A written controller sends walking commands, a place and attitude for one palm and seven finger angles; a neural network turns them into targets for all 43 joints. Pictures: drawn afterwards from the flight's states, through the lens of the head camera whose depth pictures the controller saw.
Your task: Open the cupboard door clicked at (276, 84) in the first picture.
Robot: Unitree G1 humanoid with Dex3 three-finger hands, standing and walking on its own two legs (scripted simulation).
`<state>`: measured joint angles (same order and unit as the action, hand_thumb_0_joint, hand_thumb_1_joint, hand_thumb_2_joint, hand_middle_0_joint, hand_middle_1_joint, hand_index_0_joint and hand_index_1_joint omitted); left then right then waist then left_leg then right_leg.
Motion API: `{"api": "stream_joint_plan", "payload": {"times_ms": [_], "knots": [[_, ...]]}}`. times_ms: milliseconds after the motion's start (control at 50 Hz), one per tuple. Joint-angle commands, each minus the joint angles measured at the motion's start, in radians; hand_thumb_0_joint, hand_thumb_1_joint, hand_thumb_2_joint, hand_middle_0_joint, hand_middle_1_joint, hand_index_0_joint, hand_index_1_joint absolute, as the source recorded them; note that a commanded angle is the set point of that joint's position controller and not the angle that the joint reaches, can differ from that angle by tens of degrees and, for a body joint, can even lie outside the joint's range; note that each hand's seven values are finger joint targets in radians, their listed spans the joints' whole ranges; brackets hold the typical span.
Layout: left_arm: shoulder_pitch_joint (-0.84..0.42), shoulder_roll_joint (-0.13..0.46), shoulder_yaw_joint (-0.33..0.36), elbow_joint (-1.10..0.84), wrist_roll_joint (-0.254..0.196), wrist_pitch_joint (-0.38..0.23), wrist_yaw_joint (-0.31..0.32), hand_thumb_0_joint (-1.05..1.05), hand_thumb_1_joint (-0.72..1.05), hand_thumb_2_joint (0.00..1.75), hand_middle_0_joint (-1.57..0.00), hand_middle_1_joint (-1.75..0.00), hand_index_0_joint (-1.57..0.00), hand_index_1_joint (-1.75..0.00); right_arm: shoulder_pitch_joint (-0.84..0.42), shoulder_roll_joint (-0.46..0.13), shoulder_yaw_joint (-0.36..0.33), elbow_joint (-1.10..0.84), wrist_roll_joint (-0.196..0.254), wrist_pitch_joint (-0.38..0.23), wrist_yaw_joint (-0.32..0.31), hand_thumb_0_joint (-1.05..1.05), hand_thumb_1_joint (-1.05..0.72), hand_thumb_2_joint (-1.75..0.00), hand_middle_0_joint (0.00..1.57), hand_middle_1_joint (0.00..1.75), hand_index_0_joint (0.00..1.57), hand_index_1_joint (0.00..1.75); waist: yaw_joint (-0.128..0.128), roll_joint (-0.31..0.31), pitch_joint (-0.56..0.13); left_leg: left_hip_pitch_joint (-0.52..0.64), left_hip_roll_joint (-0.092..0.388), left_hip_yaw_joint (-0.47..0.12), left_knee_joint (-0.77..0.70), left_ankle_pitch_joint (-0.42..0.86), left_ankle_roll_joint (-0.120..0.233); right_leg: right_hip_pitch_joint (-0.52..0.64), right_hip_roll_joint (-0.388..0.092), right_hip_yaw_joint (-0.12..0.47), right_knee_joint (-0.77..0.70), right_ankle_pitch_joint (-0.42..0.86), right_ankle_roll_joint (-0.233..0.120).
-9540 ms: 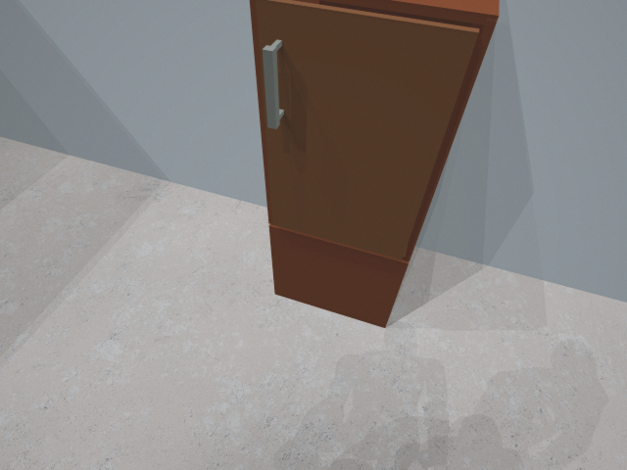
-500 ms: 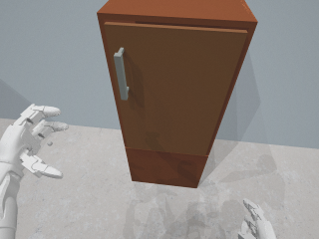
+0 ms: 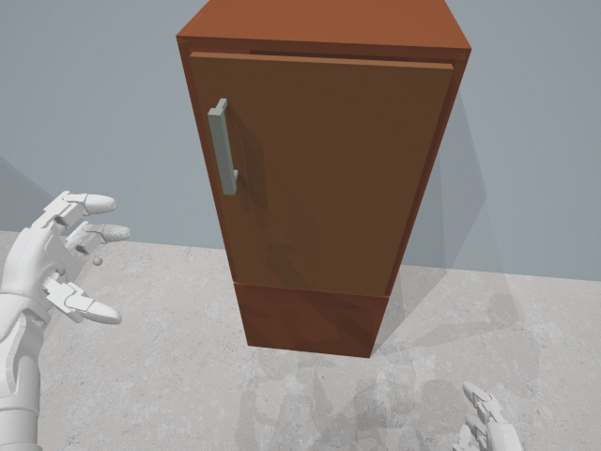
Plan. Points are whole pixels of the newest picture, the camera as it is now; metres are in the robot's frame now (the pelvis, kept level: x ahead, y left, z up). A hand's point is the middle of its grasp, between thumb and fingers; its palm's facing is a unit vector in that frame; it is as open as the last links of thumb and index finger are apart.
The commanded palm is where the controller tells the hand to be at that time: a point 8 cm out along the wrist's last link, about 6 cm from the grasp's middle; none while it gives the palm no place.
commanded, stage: raise the hand with hooked fingers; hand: left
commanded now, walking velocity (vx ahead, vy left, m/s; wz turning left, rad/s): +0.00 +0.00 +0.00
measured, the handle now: (226, 148) +0.55 +0.18 +0.12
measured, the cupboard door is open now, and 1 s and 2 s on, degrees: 0 0 0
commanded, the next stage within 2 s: move the hooked fingers beside the handle in 0.10 s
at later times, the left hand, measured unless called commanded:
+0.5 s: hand (117, 234) +0.33 +0.27 +0.13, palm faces +0.00 -1.00 -0.02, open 14.0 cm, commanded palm +0.31 +0.32 +0.13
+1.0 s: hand (133, 206) +0.38 +0.27 +0.13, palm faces -0.03 -1.00 +0.01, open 14.0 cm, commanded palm +0.37 +0.32 +0.12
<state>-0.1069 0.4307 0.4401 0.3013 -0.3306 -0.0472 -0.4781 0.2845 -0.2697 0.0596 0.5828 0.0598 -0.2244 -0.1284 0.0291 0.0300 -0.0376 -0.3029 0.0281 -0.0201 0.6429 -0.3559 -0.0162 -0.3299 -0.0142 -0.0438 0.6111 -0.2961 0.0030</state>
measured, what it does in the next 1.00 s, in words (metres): stands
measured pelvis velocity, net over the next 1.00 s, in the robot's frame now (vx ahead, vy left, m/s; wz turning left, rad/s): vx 0.00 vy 0.01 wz -0.01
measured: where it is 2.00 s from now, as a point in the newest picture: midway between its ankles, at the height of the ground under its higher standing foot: outside the picture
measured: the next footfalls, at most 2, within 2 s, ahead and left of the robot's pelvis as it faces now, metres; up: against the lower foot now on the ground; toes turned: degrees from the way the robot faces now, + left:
none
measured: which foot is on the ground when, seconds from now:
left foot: down 0.00-1.00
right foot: down 0.00-1.00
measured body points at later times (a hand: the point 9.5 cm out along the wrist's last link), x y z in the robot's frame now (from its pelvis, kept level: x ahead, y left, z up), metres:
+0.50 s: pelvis -0.01 +0.00 +0.00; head +0.01 +0.00 +0.45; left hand +0.33 +0.32 +0.14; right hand +0.15 -0.24 -0.08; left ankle -0.01 +0.13 -0.73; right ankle +0.02 -0.12 -0.73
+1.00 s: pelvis +0.00 +0.01 +0.00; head +0.02 +0.02 +0.45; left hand +0.38 +0.32 +0.14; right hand +0.11 -0.25 -0.09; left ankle -0.01 +0.13 -0.73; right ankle +0.02 -0.12 -0.73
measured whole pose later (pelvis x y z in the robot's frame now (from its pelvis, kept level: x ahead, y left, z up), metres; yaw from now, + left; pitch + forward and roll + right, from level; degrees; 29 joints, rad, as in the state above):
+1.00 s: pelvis +0.00 +0.01 +0.00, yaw -1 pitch +6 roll -1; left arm -0.50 0.50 0.40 0.73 -0.27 -0.11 -0.48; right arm 0.33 -0.28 0.05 0.61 0.05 -0.14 -0.11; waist -0.02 0.01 -0.06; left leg -0.42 0.02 -0.01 0.68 -0.37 0.00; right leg -0.44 -0.02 -0.03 0.63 -0.29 0.02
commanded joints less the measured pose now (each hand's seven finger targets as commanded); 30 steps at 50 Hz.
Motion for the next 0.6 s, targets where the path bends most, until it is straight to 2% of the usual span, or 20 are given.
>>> {"api": "stream_joint_plan", "payload": {"times_ms": [0,40,100,120,140,180,240,280,320,360,380,400,420,440,480,500,520,540,560,580], "knots": [[-0.285,0.284,0.090,-0.188,-0.029,-0.049,-0.012,0.00,-0.50,0.30,-0.30,-1.20,-0.30,-1.20,-0.086,-0.128,-0.053,-0.151,0.007,-0.064,-0.018,0.00,-0.90,-0.90,0.20,0.30,0.20,0.30,-0.007,0.072,-0.171,0.035,-0.038,0.015,-0.110,0.225,0.035,0.086,0.021,-0.003,-0.083,0.204,-0.019],[-0.265,0.284,0.091,-0.152,-0.035,-0.034,-0.017,0.00,-0.50,0.30,-0.30,-1.20,-0.30,-1.20,-0.084,-0.131,-0.053,-0.147,0.007,-0.060,-0.018,0.00,-0.90,-0.90,0.20,0.30,0.20,0.30,-0.005,0.020,-0.152,0.018,-0.036,0.017,-0.107,0.219,0.036,0.093,0.022,0.000,-0.091,0.198,-0.017],[-0.281,0.272,0.079,-0.146,-0.034,-0.027,-0.024,0.00,-0.50,0.30,-0.30,-1.20,-0.30,-1.20,-0.090,-0.132,-0.054,-0.153,0.009,-0.058,-0.016,0.00,-0.90,-0.90,0.20,0.30,0.20,0.30,-0.009,0.023,-0.152,0.016,-0.039,0.017,-0.108,0.215,0.036,0.077,0.022,-0.003,-0.087,0.196,-0.015],[-0.295,0.279,0.084,-0.166,-0.033,-0.034,-0.023,0.00,-0.50,0.30,-0.30,-1.20,-0.30,-1.20,-0.095,-0.131,-0.053,-0.156,0.007,-0.060,-0.015,0.00,-0.90,-0.90,0.20,0.30,0.20,0.30,-0.003,0.051,-0.163,0.023,-0.040,0.015,-0.110,0.216,0.033,0.082,0.021,-0.003,-0.086,0.195,-0.017],[-0.294,0.284,0.086,-0.174,-0.034,-0.040,-0.018,0.00,-0.50,0.30,-0.30,-1.20,-0.30,-1.20,-0.094,-0.130,-0.053,-0.155,0.006,-0.060,-0.014,0.00,-0.90,-0.90,0.20,0.30,0.20,0.30,-0.004,0.025,-0.165,0.029,-0.038,0.015,-0.108,0.229,0.035,0.096,0.022,-0.001,-0.086,0.205,-0.018],[-0.296,0.289,0.093,-0.182,-0.033,-0.047,-0.016,0.00,-0.50,0.30,-0.30,-1.20,-0.30,-1.20,-0.092,-0.128,-0.053,-0.159,0.004,-0.061,-0.014,0.00,-0.90,-0.90,0.20,0.30,0.20,0.30,-0.002,0.042,-0.186,0.035,-0.039,0.016,-0.107,0.227,0.035,0.089,0.023,-0.001,-0.083,0.206,-0.018],[-0.428,0.274,0.053,-0.145,-0.024,-0.062,-0.003,0.00,-0.50,0.30,-0.30,-1.20,-0.30,-1.20,-0.084,-0.131,-0.051,-0.136,0.005,-0.057,-0.024,0.00,-0.90,-0.90,0.20,0.30,0.20,0.30,-0.032,0.018,-0.140,0.026,-0.033,0.010,-0.110,0.184,0.034,0.050,0.026,0.000,-0.096,0.153,-0.016],[-0.498,0.280,0.041,-0.088,-0.013,-0.065,0.000,0.00,-0.50,0.30,-0.30,-1.20,-0.30,-1.20,-0.075,-0.137,-0.051,-0.121,0.009,-0.056,-0.031,0.00,-0.90,-0.90,0.20,0.30,0.20,0.30,-0.049,0.031,-0.126,0.020,-0.036,0.007,-0.112,0.137,0.035,0.015,0.023,0.003,-0.103,0.104,-0.014],[-0.538,0.281,0.026,-0.061,0.000,-0.069,0.002,0.00,-0.50,0.30,-0.30,-1.20,-0.30,-1.20,-0.073,-0.138,-0.051,-0.117,0.008,-0.056,-0.033,0.00,-0.90,-0.90,0.20,0.30,0.20,0.30,-0.049,0.060,-0.147,0.027,-0.037,0.005,-0.112,0.135,0.034,0.011,0.019,0.004,-0.100,0.095,-0.018],[-0.552,0.323,0.052,-0.052,0.011,-0.074,0.005,0.00,-0.50,0.30,-0.30,-1.20,-0.30,-1.20,-0.071,-0.139,-0.051,-0.119,0.005,-0.052,-0.032,0.00,-0.90,-0.90,0.20,0.30,0.20,0.30,-0.038,0.064,-0.210,0.027,-0.038,0.008,-0.102,0.159,0.035,0.050,0.015,0.013,-0.091,0.118,-0.019],[-0.550,0.329,0.058,-0.018,0.016,-0.074,0.006,0.00,-0.50,0.30,-0.30,-1.20,-0.30,-1.20,-0.069,-0.139,-0.050,-0.116,0.005,-0.048,-0.032,0.00,-0.90,-0.90,0.20,0.30,0.20,0.30,-0.036,0.066,-0.208,0.019,-0.038,0.009,-0.100,0.172,0.033,0.052,0.015,0.010,-0.086,0.135,-0.021],[-0.565,0.327,0.054,-0.016,0.018,-0.080,0.005,0.00,-0.50,0.30,-0.30,-1.20,-0.30,-1.20,-0.064,-0.139,-0.050,-0.117,0.003,-0.046,-0.029,0.00,-0.90,-0.90,0.20,0.30,0.20,0.30,-0.035,0.060,-0.236,0.022,-0.040,0.010,-0.096,0.194,0.033,0.067,0.015,0.009,-0.078,0.164,-0.021],[-0.561,0.335,0.062,-0.011,0.020,-0.084,0.004,0.00,-0.50,0.30,-0.30,-1.20,-0.30,-1.20,-0.064,-0.139,-0.050,-0.120,0.002,-0.044,-0.026,0.00,-0.90,-0.90,0.20,0.30,0.20,0.30,-0.029,0.081,-0.246,0.025,-0.039,0.007,-0.096,0.217,0.030,0.072,0.016,0.005,-0.068,0.187,-0.025],[-0.527,0.340,0.075,0.026,0.014,-0.083,0.004,0.00,-0.50,0.30,-0.30,-1.20,-0.30,-1.20,-0.058,-0.140,-0.050,-0.118,0.000,-0.040,-0.023,0.00,-0.90,-0.90,0.20,0.30,0.20,0.30,-0.021,0.040,-0.241,0.010,-0.039,0.009,-0.091,0.230,0.032,0.087,0.018,0.006,-0.069,0.201,-0.026],[-0.518,0.357,0.096,0.052,0.010,-0.086,-0.001,0.00,-0.50,0.30,-0.30,-1.20,-0.30,-1.20,-0.052,-0.143,-0.053,-0.122,0.000,-0.033,-0.015,0.00,-0.90,-0.90,0.20,0.30,0.20,0.30,-0.014,0.056,-0.250,-0.002,-0.039,0.012,-0.087,0.254,0.030,0.093,0.017,0.005,-0.056,0.241,-0.027],[-0.521,0.329,0.070,0.048,0.010,-0.087,-0.006,0.00,-0.50,0.30,-0.30,-1.20,-0.30,-1.20,-0.051,-0.143,-0.053,-0.127,0.001,-0.029,-0.012,0.00,-0.90,-0.90,0.20,0.30,0.20,0.30,-0.018,0.064,-0.259,0.004,-0.039,0.016,-0.088,0.265,0.029,0.089,0.017,0.002,-0.052,0.253,-0.027],[-0.513,0.314,0.064,0.054,0.006,-0.084,-0.009,0.00,-0.50,0.30,-0.30,-1.20,-0.30,-1.20,-0.047,-0.143,-0.055,-0.133,0.000,-0.027,-0.009,0.00,-0.90,-0.90,0.20,0.30,0.20,0.30,-0.016,0.042,-0.265,0.008,-0.038,0.012,-0.086,0.284,0.030,0.088,0.018,-0.002,-0.046,0.274,-0.027],[-0.507,0.337,0.084,0.060,0.004,-0.085,-0.009,0.00,-0.50,0.30,-0.30,-1.20,-0.30,-1.20,-0.043,-0.146,-0.057,-0.134,-0.001,-0.025,-0.006,0.00,-0.90,-0.90,0.20,0.30,0.20,0.30,-0.008,0.039,-0.272,0.001,-0.037,0.016,-0.081,0.300,0.030,0.102,0.020,0.002,-0.043,0.289,-0.028],[-0.496,0.340,0.086,0.078,0.008,-0.079,-0.009,0.00,-0.50,0.30,-0.30,-1.20,-0.30,-1.20,-0.038,-0.148,-0.059,-0.136,0.002,-0.020,-0.003,0.00,-0.90,-0.90,0.20,0.30,0.20,0.30,-0.011,0.026,-0.260,-0.007,-0.036,0.018,-0.083,0.293,0.031,0.089,0.020,-0.001,-0.042,0.287,-0.026],[-0.528,0.314,0.059,0.094,0.006,-0.075,-0.011,0.00,-0.50,0.30,-0.30,-1.20,-0.30,-1.20,-0.035,-0.149,-0.059,-0.134,0.003,-0.015,-0.002,0.00,-0.90,-0.90,0.20,0.30,0.20,0.30,-0.024,0.018,-0.237,-0.016,-0.036,0.021,-0.084,0.274,0.031,0.069,0.019,0.001,-0.047,0.276,-0.023]]}}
